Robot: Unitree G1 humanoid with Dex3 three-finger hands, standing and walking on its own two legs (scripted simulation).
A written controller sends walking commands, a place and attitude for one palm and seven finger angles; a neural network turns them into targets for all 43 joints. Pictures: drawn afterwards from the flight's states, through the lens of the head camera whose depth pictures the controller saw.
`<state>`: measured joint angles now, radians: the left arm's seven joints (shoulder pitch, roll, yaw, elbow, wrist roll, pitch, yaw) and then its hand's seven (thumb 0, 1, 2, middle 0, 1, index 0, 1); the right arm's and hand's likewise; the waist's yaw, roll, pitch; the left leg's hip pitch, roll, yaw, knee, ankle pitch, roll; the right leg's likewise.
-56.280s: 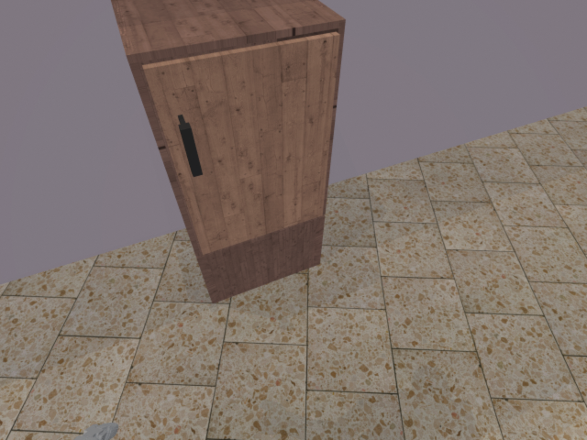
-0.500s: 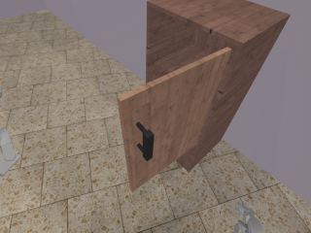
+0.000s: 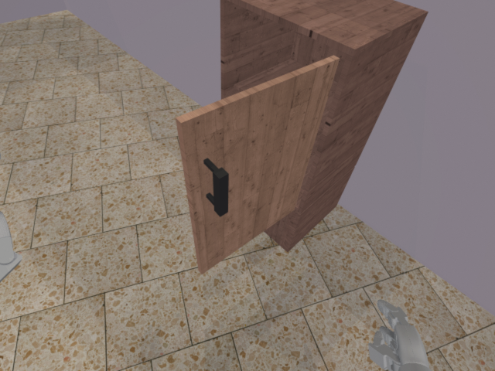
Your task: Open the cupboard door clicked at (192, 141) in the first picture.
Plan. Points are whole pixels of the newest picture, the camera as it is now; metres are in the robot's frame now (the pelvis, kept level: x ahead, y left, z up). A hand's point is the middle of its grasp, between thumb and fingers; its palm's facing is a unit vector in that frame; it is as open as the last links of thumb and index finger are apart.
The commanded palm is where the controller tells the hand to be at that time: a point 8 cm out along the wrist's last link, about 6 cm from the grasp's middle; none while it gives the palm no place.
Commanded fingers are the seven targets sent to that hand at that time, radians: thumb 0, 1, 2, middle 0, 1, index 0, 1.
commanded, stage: stop stepping back and stand still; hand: left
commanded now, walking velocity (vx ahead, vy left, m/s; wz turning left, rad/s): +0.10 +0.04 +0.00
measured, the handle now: (215, 187) +0.47 +0.10 -0.01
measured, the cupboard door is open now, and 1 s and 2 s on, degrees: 85 85 85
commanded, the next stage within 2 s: let the arm hang, fingers relaxed in 0.96 s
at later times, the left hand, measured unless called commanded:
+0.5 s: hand out of the picture +0.04 +0.27 +0.16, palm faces +0.51 -0.78 -0.37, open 7.4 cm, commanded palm -0.01 +0.29 +0.18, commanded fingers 0.00 0.90 0.90 -0.20 -0.30 -0.20 -0.30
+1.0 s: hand out of the picture +0.02 +0.26 +0.16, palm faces +0.46 -0.75 -0.48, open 7.4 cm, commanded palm -0.03 +0.29 +0.18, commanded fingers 0.00 0.90 0.90 -0.20 -0.30 -0.20 -0.30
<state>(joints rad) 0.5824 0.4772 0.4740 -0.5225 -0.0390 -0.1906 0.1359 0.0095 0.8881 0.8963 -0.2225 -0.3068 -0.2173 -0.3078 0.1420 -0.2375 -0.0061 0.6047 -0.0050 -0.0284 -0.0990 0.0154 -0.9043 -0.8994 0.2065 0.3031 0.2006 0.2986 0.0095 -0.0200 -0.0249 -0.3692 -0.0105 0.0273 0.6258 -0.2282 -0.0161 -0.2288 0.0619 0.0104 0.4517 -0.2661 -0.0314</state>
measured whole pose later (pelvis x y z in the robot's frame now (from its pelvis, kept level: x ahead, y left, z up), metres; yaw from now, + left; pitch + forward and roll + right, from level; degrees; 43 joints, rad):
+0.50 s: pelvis -0.14 -0.01 +0.01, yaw +1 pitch +0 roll +1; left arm 0.50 0.37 0.39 -0.41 -0.03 -0.16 0.15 0.01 0.89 0.90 -0.21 -0.31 -0.21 -0.31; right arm 0.30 -0.21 0.01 0.70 -0.01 -0.09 -0.08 0.02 -0.90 -0.90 0.21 0.30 0.21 0.30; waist 0.02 -0.06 -0.09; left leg -0.44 0.04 0.07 0.84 -0.33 0.01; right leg -0.19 -0.02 -0.06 0.45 -0.28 -0.05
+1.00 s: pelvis -0.16 -0.02 +0.00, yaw +2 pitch -2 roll +2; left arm 0.54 0.38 0.41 -0.42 -0.02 -0.19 0.13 0.01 0.89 0.90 -0.22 -0.31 -0.21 -0.31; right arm 0.25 -0.20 0.01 0.69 -0.01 -0.13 -0.07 0.02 -0.90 -0.90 0.21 0.30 0.20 0.30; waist 0.01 -0.01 0.02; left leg -0.37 0.04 0.08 0.81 -0.37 0.01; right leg -0.30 -0.01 -0.10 0.52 -0.19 -0.07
